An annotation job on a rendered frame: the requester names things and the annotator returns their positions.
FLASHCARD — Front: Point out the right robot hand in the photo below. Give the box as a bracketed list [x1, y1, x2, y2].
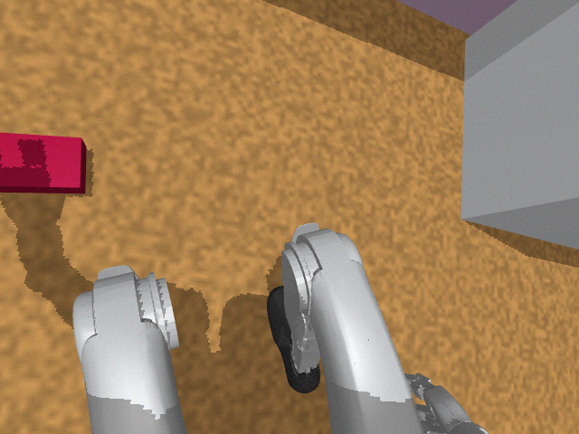
[405, 373, 472, 434]

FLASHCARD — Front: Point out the right robot foot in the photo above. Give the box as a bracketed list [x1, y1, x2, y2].
[267, 286, 320, 393]

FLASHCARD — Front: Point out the small box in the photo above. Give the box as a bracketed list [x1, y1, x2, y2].
[0, 133, 87, 193]

